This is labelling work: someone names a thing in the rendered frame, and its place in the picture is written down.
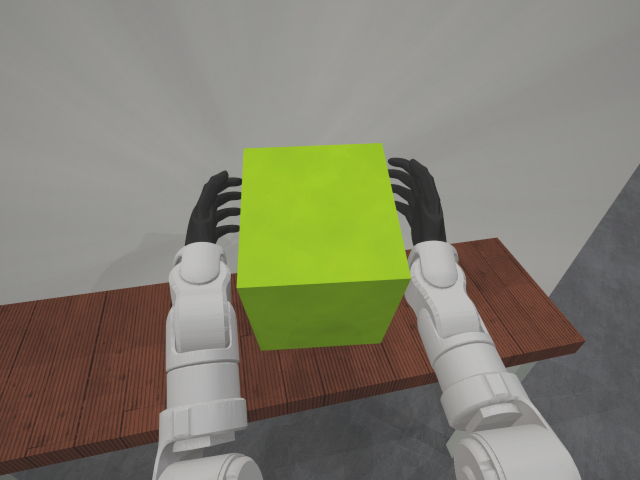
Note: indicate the right robot hand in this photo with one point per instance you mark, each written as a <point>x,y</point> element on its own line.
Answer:
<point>424,212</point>

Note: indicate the right robot upper arm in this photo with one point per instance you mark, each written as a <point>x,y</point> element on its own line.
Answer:
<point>525,452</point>

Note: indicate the robot left forearm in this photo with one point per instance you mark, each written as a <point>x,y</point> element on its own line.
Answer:
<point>204,406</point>

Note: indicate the table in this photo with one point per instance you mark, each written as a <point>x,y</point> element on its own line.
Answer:
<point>84,375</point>

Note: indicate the carton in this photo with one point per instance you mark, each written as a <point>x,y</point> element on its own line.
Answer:
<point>321,259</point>

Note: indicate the robot right forearm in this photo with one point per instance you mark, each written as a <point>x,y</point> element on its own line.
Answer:
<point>478,392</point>

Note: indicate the left robot hand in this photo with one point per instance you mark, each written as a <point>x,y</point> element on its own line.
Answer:
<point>204,217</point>

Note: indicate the left robot upper arm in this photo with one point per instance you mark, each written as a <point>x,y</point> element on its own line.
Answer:
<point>233,466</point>

